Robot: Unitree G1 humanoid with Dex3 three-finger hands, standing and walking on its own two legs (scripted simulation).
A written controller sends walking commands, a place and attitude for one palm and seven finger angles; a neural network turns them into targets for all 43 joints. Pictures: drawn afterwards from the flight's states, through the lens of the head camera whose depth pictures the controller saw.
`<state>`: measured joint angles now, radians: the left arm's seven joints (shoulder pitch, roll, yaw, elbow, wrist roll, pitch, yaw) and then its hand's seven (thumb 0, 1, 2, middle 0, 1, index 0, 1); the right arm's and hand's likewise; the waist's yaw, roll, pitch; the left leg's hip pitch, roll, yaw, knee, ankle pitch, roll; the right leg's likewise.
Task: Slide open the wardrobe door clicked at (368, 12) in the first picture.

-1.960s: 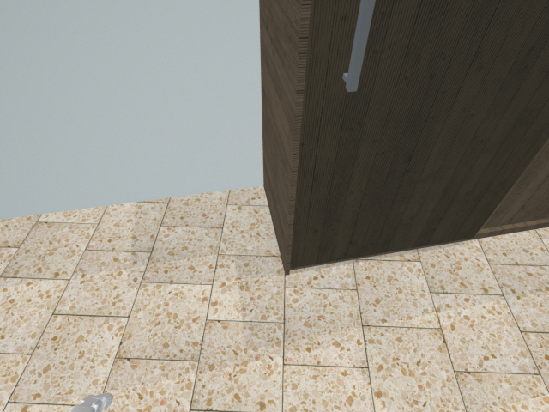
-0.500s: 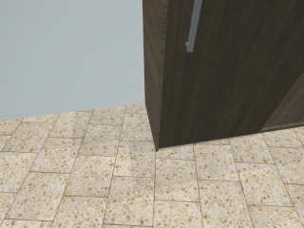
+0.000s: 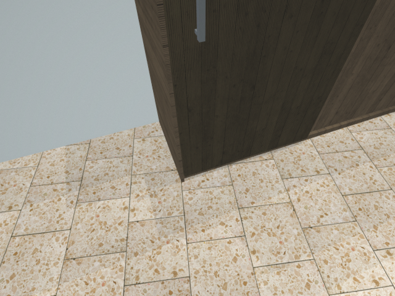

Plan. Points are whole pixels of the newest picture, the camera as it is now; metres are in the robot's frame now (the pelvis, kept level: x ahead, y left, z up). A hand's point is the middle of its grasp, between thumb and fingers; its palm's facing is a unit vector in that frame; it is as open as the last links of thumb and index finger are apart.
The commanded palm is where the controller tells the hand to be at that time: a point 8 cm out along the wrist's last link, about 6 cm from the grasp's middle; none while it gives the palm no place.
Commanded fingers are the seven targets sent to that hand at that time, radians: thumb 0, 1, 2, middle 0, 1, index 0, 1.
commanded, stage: walk to a spot facing it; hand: left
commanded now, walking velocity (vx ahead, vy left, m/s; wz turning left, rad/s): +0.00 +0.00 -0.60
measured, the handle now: out of the picture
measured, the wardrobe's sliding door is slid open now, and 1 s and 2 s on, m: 0.00 0.00 0.00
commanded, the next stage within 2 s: none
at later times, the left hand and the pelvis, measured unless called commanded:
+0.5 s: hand out of the picture +0.07 +0.21 -0.15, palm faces -0.13 -0.96 -0.25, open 7.4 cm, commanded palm none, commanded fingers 0.00 0.90 0.90 -0.20 -0.30 -0.20 -0.30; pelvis -0.02 +0.01 +0.02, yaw -14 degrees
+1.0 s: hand (131, 292) +0.15 +0.17 -0.15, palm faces -0.53 -0.82 -0.21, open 7.4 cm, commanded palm none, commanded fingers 0.00 0.90 0.90 -0.20 -0.30 -0.20 -0.30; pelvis -0.04 +0.05 +0.01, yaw -35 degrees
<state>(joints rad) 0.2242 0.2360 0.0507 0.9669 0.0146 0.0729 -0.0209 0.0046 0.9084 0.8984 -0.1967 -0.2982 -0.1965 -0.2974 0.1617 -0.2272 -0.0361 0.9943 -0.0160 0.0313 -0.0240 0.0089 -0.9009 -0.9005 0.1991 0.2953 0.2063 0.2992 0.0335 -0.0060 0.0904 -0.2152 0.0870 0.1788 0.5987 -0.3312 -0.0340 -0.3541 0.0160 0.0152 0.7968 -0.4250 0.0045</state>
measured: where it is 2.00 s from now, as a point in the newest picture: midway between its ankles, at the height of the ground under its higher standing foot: outside the picture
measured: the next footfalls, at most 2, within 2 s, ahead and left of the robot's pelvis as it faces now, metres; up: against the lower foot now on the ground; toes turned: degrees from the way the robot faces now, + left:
left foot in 0.58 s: +0.04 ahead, +0.14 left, +0.00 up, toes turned -19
right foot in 1.08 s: -0.10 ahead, -0.08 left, +0.00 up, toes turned -42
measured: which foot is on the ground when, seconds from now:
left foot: down 0.00-0.04, up 0.06-0.56, down 0.58-1.00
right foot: down 0.00-0.58, up 0.60-1.00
